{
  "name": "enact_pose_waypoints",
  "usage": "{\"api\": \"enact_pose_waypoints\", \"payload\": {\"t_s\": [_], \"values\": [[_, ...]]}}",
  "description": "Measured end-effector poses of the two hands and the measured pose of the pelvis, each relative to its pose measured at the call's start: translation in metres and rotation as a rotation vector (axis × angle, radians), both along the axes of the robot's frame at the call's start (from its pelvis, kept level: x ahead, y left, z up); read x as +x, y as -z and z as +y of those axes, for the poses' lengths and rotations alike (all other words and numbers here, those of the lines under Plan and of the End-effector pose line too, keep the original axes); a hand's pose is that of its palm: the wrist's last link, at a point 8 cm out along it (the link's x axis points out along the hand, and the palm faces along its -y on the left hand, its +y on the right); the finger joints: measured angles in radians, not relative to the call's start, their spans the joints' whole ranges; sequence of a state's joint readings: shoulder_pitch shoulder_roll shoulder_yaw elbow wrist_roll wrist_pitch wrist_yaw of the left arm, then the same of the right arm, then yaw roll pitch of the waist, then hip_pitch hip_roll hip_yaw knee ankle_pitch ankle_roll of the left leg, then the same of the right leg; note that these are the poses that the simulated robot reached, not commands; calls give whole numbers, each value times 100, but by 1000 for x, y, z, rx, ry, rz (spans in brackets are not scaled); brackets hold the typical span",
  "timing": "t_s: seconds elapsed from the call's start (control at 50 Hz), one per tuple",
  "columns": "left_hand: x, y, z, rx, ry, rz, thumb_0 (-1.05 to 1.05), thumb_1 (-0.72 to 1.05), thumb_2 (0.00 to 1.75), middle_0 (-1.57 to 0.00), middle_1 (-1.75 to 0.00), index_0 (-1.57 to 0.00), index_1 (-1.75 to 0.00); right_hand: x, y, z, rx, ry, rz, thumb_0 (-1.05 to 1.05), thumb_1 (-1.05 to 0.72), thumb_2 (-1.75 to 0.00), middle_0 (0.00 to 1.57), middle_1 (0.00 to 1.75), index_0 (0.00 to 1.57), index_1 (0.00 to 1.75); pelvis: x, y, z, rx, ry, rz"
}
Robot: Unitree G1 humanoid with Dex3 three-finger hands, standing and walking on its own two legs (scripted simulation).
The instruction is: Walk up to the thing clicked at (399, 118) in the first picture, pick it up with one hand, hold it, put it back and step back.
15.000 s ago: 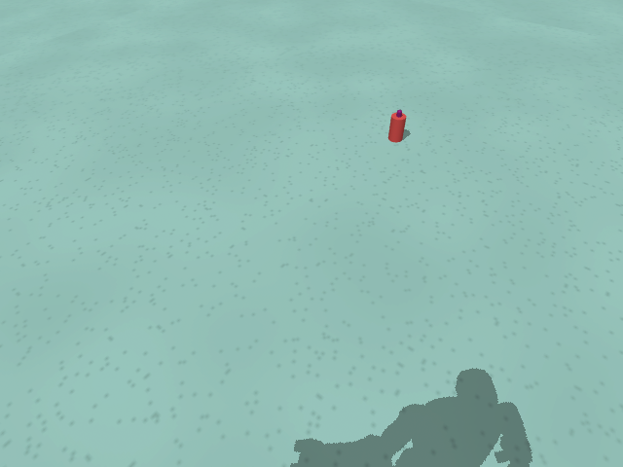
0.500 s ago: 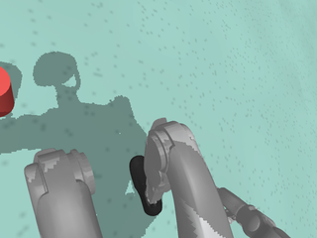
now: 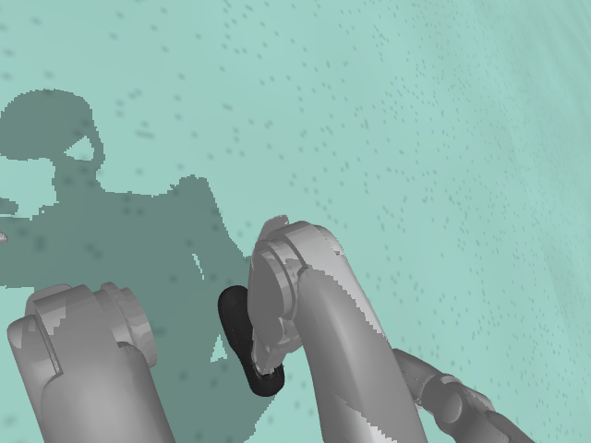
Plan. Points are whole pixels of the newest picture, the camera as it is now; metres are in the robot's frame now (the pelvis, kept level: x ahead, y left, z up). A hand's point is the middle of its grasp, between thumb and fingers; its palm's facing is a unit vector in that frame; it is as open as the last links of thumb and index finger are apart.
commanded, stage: close in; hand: left
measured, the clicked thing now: out of the picture +0.49 +0.25 -0.21
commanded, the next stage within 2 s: close in 0.14 s
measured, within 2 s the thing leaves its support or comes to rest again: leaves its support in 1.28 s
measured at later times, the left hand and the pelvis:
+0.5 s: hand out of the picture +0.47 +0.25 -0.17, palm faces +0.33 -0.94 +0.01, open 15.1 cm; pelvis +0.00 +0.00 +0.00, yaw +0 degrees
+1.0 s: hand out of the picture +0.49 +0.25 -0.17, palm faces +0.33 -0.94 +0.00, open 9.0 cm; pelvis +0.00 +0.00 +0.01, yaw -1 degrees
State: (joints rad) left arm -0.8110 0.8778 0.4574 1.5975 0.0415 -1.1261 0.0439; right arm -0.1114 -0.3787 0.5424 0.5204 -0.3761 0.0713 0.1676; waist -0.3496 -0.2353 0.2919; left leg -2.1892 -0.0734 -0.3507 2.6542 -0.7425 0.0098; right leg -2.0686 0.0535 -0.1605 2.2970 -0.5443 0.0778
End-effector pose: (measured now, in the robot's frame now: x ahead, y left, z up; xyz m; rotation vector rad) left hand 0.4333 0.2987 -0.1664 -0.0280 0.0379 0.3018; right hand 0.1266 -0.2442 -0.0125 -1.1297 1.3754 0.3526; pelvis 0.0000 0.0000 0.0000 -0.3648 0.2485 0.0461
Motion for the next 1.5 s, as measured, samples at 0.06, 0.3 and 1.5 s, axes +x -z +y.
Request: {"api": "enact_pose_waypoints", "payload": {"t_s": [0.06,0.3,1.5], "values": [[1,1,-2,6,-8,-2,-1,-58,13,-6,-13,-6,-12,-1,0,-1,-2,6,8,0,-92,-91,20,30,21,30,1,-1,0,-1,3,3],[0,3,-3,18,-28,-4,-1,-56,15,-5,-13,-4,-13,0,2,-6,-6,20,29,0,-92,-91,20,30,21,30,2,-2,-2,4,7,16],[8,-56,16,73,-6,-61,-2,-37,93,-64,-93,-92,-112,-1,-1,-9,59,145,4,0,-90,-91,20,30,21,30,5,-20,-7,27,-14,103]]}}
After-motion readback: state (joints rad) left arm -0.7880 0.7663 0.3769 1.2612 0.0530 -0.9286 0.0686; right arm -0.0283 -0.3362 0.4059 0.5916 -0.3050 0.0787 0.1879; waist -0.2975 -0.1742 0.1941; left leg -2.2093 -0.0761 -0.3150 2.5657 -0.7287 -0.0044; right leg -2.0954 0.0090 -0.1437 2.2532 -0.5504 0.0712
